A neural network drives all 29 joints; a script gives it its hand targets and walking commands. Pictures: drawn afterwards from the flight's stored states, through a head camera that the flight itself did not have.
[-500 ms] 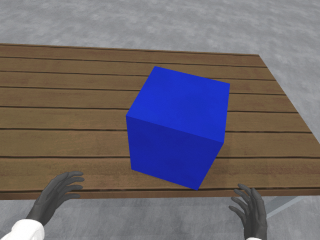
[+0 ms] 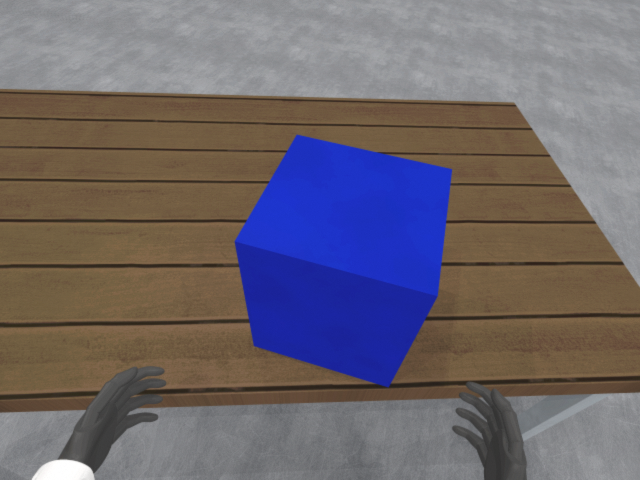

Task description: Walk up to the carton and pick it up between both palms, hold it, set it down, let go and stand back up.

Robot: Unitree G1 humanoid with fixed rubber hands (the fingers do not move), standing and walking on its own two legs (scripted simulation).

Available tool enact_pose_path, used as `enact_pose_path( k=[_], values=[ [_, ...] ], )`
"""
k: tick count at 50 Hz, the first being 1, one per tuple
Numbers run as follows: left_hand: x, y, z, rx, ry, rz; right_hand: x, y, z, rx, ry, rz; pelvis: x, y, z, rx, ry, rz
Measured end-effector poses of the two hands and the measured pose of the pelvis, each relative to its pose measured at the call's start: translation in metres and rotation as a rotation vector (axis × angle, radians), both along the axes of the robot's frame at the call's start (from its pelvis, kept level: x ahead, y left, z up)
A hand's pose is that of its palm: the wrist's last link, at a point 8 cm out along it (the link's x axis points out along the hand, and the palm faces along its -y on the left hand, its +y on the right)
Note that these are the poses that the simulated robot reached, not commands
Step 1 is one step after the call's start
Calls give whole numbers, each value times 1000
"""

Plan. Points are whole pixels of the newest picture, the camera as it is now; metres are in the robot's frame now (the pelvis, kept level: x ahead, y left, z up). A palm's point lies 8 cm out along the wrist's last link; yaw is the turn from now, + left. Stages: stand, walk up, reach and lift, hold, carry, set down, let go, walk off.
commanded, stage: set down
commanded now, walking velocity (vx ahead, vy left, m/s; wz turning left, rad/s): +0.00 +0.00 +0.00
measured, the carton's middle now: (344, 265) +0.39 +0.00 +0.03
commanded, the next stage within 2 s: let go in 1.20 s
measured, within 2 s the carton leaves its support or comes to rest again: neither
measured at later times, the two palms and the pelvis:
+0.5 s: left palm (112, 458) +0.13 +0.25 -0.02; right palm out of the picture +0.14 -0.19 -0.03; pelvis -0.01 +0.00 +0.00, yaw +0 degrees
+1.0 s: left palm (133, 466) +0.13 +0.23 -0.06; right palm out of the picture +0.14 -0.21 -0.06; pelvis -0.01 +0.00 +0.00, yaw -1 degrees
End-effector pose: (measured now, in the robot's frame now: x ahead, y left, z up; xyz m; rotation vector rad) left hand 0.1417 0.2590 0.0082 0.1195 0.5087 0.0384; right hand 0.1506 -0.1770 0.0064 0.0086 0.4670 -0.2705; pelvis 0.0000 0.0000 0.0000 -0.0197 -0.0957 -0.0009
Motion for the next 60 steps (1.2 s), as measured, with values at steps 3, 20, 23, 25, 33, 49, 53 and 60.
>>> enact_pose_path(
  k=[3,20,23,25,33,49,53,60],
  values=[
    [1,-2,-1,-1,3,4,0,-1,-4,0,9,10,0,-1,0,1,-3,2],
    [-4,-9,-24,-3,94,35,-10,-14,-27,-23,57,38,-7,-2,1,7,-11,-3],
    [-6,-11,-29,1,108,34,-10,-14,-30,-23,58,45,-9,-2,1,7,-10,-3],
    [-7,-12,-32,0,120,42,-11,-14,-35,-24,74,58,-11,-1,1,8,-12,-3],
    [-11,-16,-41,7,152,46,-12,-19,-42,-37,88,79,-14,-1,0,10,-17,0],
    [-8,-24,-62,44,244,56,-14,-33,-67,-68,170,155,-11,-3,0,15,-14,-8],
    [-8,-30,-67,38,260,55,-15,-39,-70,-77,184,158,-11,-5,-1,15,-12,-8],
    [-6,-36,-76,51,302,66,-11,-46,-80,-81,223,185,-12,-7,-1,17,-11,-10]
  ],
)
